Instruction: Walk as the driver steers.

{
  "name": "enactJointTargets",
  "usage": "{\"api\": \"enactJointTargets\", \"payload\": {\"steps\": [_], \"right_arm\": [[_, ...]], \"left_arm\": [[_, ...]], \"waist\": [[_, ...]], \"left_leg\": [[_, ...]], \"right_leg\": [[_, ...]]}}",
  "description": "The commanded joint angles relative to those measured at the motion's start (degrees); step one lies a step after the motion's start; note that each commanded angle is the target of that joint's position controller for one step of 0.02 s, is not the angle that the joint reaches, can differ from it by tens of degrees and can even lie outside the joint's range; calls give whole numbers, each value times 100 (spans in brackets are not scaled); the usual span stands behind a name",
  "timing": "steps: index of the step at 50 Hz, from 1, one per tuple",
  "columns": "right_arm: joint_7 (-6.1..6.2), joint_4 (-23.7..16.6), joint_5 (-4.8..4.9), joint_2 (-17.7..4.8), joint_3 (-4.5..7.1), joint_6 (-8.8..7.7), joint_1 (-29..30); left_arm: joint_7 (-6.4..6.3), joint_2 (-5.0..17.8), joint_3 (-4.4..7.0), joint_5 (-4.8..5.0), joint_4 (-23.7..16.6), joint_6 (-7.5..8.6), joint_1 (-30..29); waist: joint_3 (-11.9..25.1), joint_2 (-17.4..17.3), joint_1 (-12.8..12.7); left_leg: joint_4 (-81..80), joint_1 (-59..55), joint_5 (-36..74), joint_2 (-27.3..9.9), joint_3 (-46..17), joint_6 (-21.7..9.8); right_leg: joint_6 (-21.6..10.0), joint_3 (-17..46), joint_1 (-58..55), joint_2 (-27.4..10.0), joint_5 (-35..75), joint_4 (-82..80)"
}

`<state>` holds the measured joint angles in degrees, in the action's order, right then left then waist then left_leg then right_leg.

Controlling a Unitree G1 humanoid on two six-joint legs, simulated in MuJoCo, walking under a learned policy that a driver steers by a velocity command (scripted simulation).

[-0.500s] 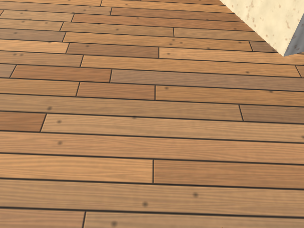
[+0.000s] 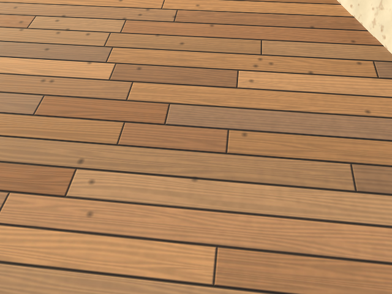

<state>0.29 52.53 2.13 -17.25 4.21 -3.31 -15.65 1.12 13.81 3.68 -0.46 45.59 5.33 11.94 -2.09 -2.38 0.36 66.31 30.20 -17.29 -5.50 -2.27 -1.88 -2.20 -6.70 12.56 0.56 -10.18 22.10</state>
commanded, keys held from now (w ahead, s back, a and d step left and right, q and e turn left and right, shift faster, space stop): q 0.54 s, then no key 0.46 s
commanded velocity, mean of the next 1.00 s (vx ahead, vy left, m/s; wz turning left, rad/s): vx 0.10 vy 0.00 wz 0.39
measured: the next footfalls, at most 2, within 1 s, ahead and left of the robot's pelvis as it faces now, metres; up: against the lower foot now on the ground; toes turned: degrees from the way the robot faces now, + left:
left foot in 0.30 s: +0.24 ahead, +0.14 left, +0.00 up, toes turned +19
right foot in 0.76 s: +0.34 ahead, -0.09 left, +0.00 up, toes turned +25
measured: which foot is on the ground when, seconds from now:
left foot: up 0.00-0.28, down 0.30-1.00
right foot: down 0.00-0.30, up 0.32-0.74, down 0.76-1.00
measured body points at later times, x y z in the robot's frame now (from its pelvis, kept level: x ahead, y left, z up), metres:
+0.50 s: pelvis +0.18 +0.04 -0.01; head +0.23 +0.07 +0.44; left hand +0.28 +0.35 -0.12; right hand +0.40 -0.20 -0.10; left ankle +0.25 +0.12 -0.74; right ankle +0.21 -0.13 -0.67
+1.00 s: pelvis +0.25 +0.01 -0.01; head +0.27 +0.01 +0.44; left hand +0.27 +0.30 -0.11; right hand +0.50 -0.17 -0.11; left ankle +0.20 +0.13 -0.74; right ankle +0.30 -0.11 -0.74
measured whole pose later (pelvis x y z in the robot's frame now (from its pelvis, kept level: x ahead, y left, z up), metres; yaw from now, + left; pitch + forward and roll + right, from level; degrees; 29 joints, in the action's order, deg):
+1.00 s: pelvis +0.25 +0.01 -0.01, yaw +24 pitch +0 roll +0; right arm 0.3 38.0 -0.7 -15.6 3.2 2.3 -9.7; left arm 0.1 13.5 1.6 -0.9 43.3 1.6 10.2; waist -1.1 -1.0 -0.3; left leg 30.8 15.2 -15.4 1.3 -5.0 1.0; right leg 0.7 1.1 15.3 -0.5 -16.9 31.8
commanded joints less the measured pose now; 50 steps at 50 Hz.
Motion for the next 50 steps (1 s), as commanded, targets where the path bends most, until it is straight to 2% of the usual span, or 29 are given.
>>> {"api": "enactJointTargets", "payload": {"steps": [1,3,5,8,12,13,14,15,16,17,18,19,20,21,23,25,27,31,34,37,38,39,40,41,44,46,48,49,50], "right_arm": [[39,-325,-32,-167,89,121,-207],[15,-523,-122,-151,84,127,8],[-93,-697,-179,-56,28,94,374],[-257,-1018,-193,-34,-12,114,895],[-378,-1303,-215,-408,131,187,837],[-384,-1270,-205,-551,208,185,498],[-341,-1141,-190,-789,340,158,-100],[-196,-1145,-199,-1310,499,155,-444],[-95,-1294,-261,-1715,505,188,-233],[-164,-1571,-301,-1599,413,160,-210],[-197,-1646,-291,-1308,387,163,-4],[-170,-1659,-144,-1046,328,172,388],[-106,-1707,-80,-815,254,219,681],[-57,-1759,-127,-713,209,261,842],[4,-1851,-262,-827,253,296,856],[71,-1875,-246,-957,312,307,704],[136,-1926,-199,-1005,338,357,689],[163,-2002,-241,-840,268,452,776],[116,-1988,-279,-747,203,494,685],[98,-1952,-224,-545,82,531,656],[99,-1923,-256,-383,29,508,429],[73,-1950,-287,-266,12,450,89],[64,-2037,-329,-501,65,386,411],[59,-2038,-312,-678,123,369,592],[37,-1939,-303,-346,66,442,688],[-1,-1851,-280,-120,-6,452,629],[7,-1920,-309,-334,22,479,713],[24,-1903,-274,-577,78,500,757],[4,-1856,-270,-451,82,501,640]], "left_arm": [[-38,592,152,-76,-216,185,-313],[-121,718,188,-96,-176,165,-377],[-210,844,215,-72,-165,105,-401],[-321,1039,267,23,-63,-7,-143],[-387,1254,362,223,-75,-225,-191],[-401,1279,378,255,-107,-279,-241],[-393,1189,346,263,-135,-329,-247],[-358,1021,275,99,-170,-310,82],[-280,426,92,-249,-323,-273,525],[-187,645,67,-98,-297,-209,729],[-154,984,139,180,-452,-199,173],[-216,1015,153,170,-486,-238,-193],[-305,1010,167,73,-458,-321,-362],[-352,1044,190,34,-468,-414,-356],[-356,917,175,-27,-484,-461,-215],[-378,768,124,-32,-494,-442,-211],[-388,735,96,-18,-519,-454,-301],[-354,770,88,30,-547,-485,-404],[-287,780,82,43,-613,-413,-448],[-171,704,75,-1,-549,-314,-144],[-163,982,117,-119,-601,-295,-108],[-191,1428,195,-198,-669,-319,-379],[-190,1052,111,-245,-651,-328,-438],[-193,884,60,-187,-719,-311,-596],[-225,958,68,3,-674,-307,-633],[-195,853,30,21,-605,-347,-469],[-125,712,-24,-44,-587,-299,-226],[-66,786,-11,-68,-595,-257,37],[-51,804,-18,-61,-583,-250,-105]], "waist": [[-60,693,165],[-128,632,228],[-111,579,123],[7,519,-98],[247,658,70],[434,656,247],[748,439,542],[1150,-385,600],[1674,-1508,-40],[2895,-879,124],[2467,-387,290],[1671,82,186],[1164,229,71],[920,56,-76],[880,-146,-190],[1043,-173,-149],[1162,-234,-97],[1041,-504,20],[950,-632,113],[870,-546,-120],[833,-90,-17],[679,1175,431],[617,1661,248],[564,1462,162],[562,1243,106],[582,1140,129],[686,875,-14],[672,476,-250],[696,376,-77]], "left_leg": [[-112,588,525,-276,-370,83],[-831,627,1062,-207,-274,205],[-1841,243,1815,-104,61,227],[-2606,125,2136,21,305,185],[-2989,-74,1149,312,538,-129],[-3172,-501,1000,506,658,-253],[-3715,-1330,1485,775,739,-434],[-3869,-2598,3911,199,-236,-763],[-3369,-4082,6647,-1102,-2349,-1777],[-3785,-4562,5990,-1667,-3527,-2528],[-4323,-4159,3998,-1450,-3274,-2399],[-4510,-3386,2695,-1110,-2733,-1924],[-4670,-2592,2043,-841,-2363,-1620],[-4778,-1926,1829,-627,-2086,-1462],[-4839,-1395,2136,-368,-1804,-1364],[-4752,-1468,2487,-309,-1748,-1355],[-4717,-1522,2035,-271,-1842,-1287],[-4743,-1284,813,-187,-1900,-1114],[-4554,-1391,838,-242,-2085,-1077],[-4135,-1296,997,-21,-2001,-738],[-3699,-1007,513,277,-1715,-403],[-3051,-528,-540,1029,-799,-61],[-2737,-634,-1045,970,-517,157],[-2493,-775,-947,810,-482,258],[-2904,-1041,-414,631,-306,397],[-3812,-1693,539,665,-152,356],[-3876,-2165,1710,388,-460,234],[-3586,-2225,1837,336,-515,59],[-3591,-1979,1413,397,-493,-24]], "right_leg": [[-811,851,-120,-1534,1345,-1478],[-804,281,-67,-1468,2437,-1359],[-717,-232,44,-1269,2643,-1270],[-714,-360,-449,-1457,2976,-1013],[-514,-377,-1216,-1697,3870,-9],[-417,-412,-1241,-1622,4196,620],[-196,-550,-1094,-1322,3969,1649],[237,-625,-100,-897,2169,3192],[654,-211,1808,146,-3085,5212],[679,1169,2142,240,-3445,6090],[579,1287,2661,128,-2764,6104],[516,1241,2835,-146,-2196,5605],[520,1248,2679,-326,-1845,5126],[513,1232,2291,-366,-1658,4749],[539,1098,1799,-228,-1403,4163],[624,1107,1712,-139,-1283,3584],[692,1191,1670,-108,-1035,3179],[713,1141,1379,-164,-732,2595],[614,1045,1109,-156,-892,2037],[325,897,159,-142,31,326],[88,1468,-222,-765,463,-20],[-494,2426,-263,-1613,1390,-171],[-1042,2953,205,-2012,1289,-388],[-1046,2815,209,-1866,1135,-353],[-671,2180,-53,-1400,1468,-38],[-394,1730,27,-1013,1481,156],[-98,1532,182,-761,782,330],[32,1362,348,-535,491,304],[125,1157,171,-436,284,411]]}}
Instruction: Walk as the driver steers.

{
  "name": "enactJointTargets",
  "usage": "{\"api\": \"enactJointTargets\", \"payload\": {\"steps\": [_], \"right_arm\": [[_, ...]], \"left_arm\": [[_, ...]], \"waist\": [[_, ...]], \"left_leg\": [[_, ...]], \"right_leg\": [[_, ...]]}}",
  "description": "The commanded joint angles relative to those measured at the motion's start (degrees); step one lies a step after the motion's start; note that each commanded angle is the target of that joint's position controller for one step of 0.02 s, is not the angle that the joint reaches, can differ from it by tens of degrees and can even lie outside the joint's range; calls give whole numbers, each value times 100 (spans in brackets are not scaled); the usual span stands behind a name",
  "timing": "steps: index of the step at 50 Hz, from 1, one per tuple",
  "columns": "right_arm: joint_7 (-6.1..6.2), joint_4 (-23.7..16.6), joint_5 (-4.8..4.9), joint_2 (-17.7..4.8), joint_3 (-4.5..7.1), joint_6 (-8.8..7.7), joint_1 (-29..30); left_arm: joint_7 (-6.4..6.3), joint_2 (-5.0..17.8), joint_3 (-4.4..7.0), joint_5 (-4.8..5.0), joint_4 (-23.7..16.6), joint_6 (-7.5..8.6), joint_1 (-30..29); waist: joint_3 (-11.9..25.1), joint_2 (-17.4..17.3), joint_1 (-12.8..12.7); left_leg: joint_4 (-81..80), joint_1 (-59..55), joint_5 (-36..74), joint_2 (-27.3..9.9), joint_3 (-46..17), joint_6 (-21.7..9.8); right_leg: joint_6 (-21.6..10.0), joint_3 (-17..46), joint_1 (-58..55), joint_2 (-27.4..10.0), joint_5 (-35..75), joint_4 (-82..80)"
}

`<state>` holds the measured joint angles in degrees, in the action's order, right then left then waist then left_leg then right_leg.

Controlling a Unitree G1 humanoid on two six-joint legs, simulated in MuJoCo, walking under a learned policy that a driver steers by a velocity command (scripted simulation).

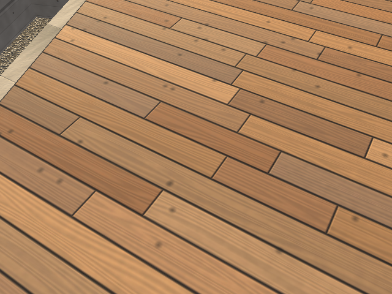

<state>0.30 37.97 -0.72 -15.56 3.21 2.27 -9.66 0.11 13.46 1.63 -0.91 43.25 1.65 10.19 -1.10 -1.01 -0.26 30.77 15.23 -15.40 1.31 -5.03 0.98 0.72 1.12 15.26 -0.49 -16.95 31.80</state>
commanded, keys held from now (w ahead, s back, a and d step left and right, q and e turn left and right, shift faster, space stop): no key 0.18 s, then w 0.76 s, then w+e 0.06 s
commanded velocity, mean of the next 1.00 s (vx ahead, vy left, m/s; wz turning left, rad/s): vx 0.30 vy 0.00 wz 0.02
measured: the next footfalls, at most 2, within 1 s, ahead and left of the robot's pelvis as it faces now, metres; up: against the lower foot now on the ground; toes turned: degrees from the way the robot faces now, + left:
left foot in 0.80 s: +0.36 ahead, +0.14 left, +0.00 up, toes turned +1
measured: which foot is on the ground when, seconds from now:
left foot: down 0.00-0.46, up 0.48-0.78, down 0.80-1.00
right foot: down 0.00-0.80, up 0.82-1.00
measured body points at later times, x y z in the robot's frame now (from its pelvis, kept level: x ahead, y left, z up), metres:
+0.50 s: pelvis +0.06 -0.01 -0.01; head +0.07 -0.02 +0.44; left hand +0.14 +0.25 -0.12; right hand +0.17 -0.27 -0.12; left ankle +0.00 +0.12 -0.70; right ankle +0.00 -0.13 -0.73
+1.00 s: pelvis +0.29 +0.06 +0.01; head +0.31 +0.07 +0.46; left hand +0.42 +0.33 -0.10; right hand +0.38 -0.22 -0.10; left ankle +0.32 +0.14 -0.73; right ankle +0.29 -0.10 -0.65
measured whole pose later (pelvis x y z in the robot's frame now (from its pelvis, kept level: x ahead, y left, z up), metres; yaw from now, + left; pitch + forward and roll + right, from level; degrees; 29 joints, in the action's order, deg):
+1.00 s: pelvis +0.29 +0.06 +0.01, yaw -1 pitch +1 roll +1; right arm -1.7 42.1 -0.3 -14.9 2.8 -5.0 -17.8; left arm 0.0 17.7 2.9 1.2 42.7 3.8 13.9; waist -0.9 2.8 1.0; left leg 22.4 14.1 -9.3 3.3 3.0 -4.1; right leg -1.0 2.1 33.0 -5.5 -14.4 65.9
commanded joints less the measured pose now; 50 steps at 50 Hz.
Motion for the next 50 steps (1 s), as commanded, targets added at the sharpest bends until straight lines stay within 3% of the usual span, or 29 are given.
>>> {"api": "enactJointTargets", "payload": {"steps": [1,4,9,11,13,16,20,21,22,23,24,25,27,29,30,32,34,36,38,39,40,41,42,43,44,45,46,48,50], "right_arm": [[-14,-376,-9,-502,146,-72,12],[-10,-334,-20,-482,125,-135,96],[34,-290,-9,-439,99,-184,46],[64,-227,0,-444,98,-164,-91],[80,-228,48,-559,134,-168,-238],[72,-240,121,-552,119,-338,-491],[14,-320,177,-596,119,-501,-464],[2,-424,185,-514,94,-523,-269],[-2,-578,193,-360,55,-572,-70],[9,-745,188,-253,41,-673,118],[29,-847,215,-411,68,-756,333],[31,-862,289,-549,123,-788,461],[-40,-872,282,-302,33,-790,555],[-162,-911,237,-168,-6,-780,639],[-240,-906,217,-75,-53,-780,664],[-351,-888,155,114,-140,-791,806],[-350,-862,191,-124,-63,-768,832],[-299,-838,234,-416,39,-739,746],[-220,-696,204,-684,189,-713,236],[-171,-480,205,-843,300,-676,-490],[-109,-315,177,-1043,379,-635,-1417],[-132,-230,21,-1756,443,-654,-1734],[-163,-223,92,-1246,322,-683,-1700],[-156,-200,137,-1017,231,-711,-1225],[-162,-207,121,-898,189,-719,-870],[-188,-195,56,-774,155,-730,-600],[-196,-194,-9,-648,119,-760,-417],[-189,-109,33,-560,111,-846,-313],[-167,45,37,-640,142,-927,-379]], "left_arm": [[53,827,184,9,-379,108,-99],[22,709,154,14,-417,37,-121],[1,650,145,19,-389,0,-128],[-13,616,138,21,-330,-27,-49],[-32,646,156,84,-328,-13,-28],[-35,543,147,162,-372,197,34],[90,503,173,215,-334,514,285],[124,589,202,215,-250,555,534],[150,822,278,217,-126,580,875],[171,1181,405,232,51,568,1454],[196,1417,494,198,103,539,1974],[172,1309,456,165,141,511,2111],[92,1094,378,128,102,413,2026],[6,766,237,118,63,262,1622],[-34,716,205,130,10,200,1381],[-100,930,249,174,-50,167,1054],[-103,1302,355,218,30,233,1236],[-78,1374,390,287,93,262,1270],[-61,1382,408,275,140,229,1281],[-63,1284,376,229,151,208,1377],[-75,1015,276,108,57,203,1415],[-60,127,26,127,-140,285,2179],[-20,712,139,275,-54,394,1929],[9,1085,257,416,-244,428,1242],[-4,1073,230,356,-342,447,830],[-17,1001,232,227,-346,435,707],[-14,950,251,194,-302,383,852],[-11,781,227,208,-176,249,1080],[-34,723,214,190,-213,144,890]], "waist": [[499,235,42],[361,-75,-47],[289,-118,-51],[319,-123,-36],[-92,-139,23],[-486,-379,56],[-343,-706,-108],[-274,-504,-228],[-160,135,-301],[-10,1165,-419],[-109,1738,-713],[-297,1085,-698],[-284,513,-596],[-403,605,-387],[-469,684,-330],[-415,724,-286],[-303,824,-271],[-313,831,-143],[63,768,221],[530,670,569],[1170,309,975],[2086,-1749,463],[2061,-1479,636],[978,-984,549],[541,-420,419],[304,-235,231],[275,-389,8],[294,-499,-164],[79,-337,-174]], "left_leg": [[-143,-361,1099,-283,-254,-309],[-244,-183,1164,-320,-322,-277],[-287,-95,1006,-328,-358,-250],[-351,-62,-272,-222,-293,-322],[-488,273,-2015,-222,-415,-522],[-789,413,-2790,-564,-1011,-843],[-858,179,-1983,-980,-1722,-1100],[-490,337,-1350,-772,-1349,-957],[330,727,-624,-284,-572,-668],[1684,1642,-18,219,269,-302],[2925,3112,-1406,254,333,-111],[3760,4081,-2039,17,117,-159],[4222,4728,-1464,-393,154,-283],[3479,4213,-811,-673,264,-254],[2865,3684,-384,-649,442,-185],[1505,2095,683,-427,735,-103],[887,1242,1193,-235,764,-78],[423,1042,1273,-205,667,-213],[155,231,1174,-2,824,-468],[139,-754,1066,116,946,-622],[350,-2256,793,-576,175,-869],[-664,-3607,-863,-2204,-2998,-1828],[-1778,-3338,-2240,-2280,-4403,-1889],[-1811,-2577,-2213,-2198,-3574,-1633],[-1773,-1770,-1428,-1980,-2758,-1508],[-1804,-1111,-718,-1696,-2126,-1431],[-1931,-668,-303,-1468,-1686,-1375],[-2205,-320,103,-1352,-1165,-1449],[-2422,-152,385,-1390,-728,-1493]], "right_leg": [[-145,308,-118,-305,881,-455],[-146,228,-162,-260,962,-326],[-122,199,-234,-222,884,-304],[-150,52,-167,-57,-235,-279],[-286,7,294,47,-1490,-179],[-420,-1,751,68,-1733,141],[-605,-22,589,87,-900,359],[-714,163,232,5,-791,52],[-884,742,-359,-254,-510,-358],[-1246,1940,-1374,-833,-26,-900],[-1872,3441,-2277,-1807,814,-1491],[-2069,3755,-2699,-2159,1153,-1440],[-1801,2952,-2962,-1998,1536,-1362],[-1415,2075,-2271,-1610,1477,-1775],[-1296,1604,-1749,-1365,1471,-2001],[-1055,712,-655,-870,1347,-2256],[-1053,667,-522,-1038,1305,-2446],[-966,685,-904,-1271,1773,-2260],[-764,406,-1161,-1192,3452,-1305],[-642,196,-950,-984,4030,-301],[-460,86,91,-760,2952,1297],[-109,137,1766,305,-1068,3667],[-152,790,2448,252,-1465,4467],[-236,589,2970,-91,-996,4663],[-293,427,2817,-385,-454,4411],[-290,389,2575,-573,-96,4082],[-289,453,2209,-740,168,3851],[-210,388,1912,-794,354,3608],[-102,395,2143,-822,653,3304]]}}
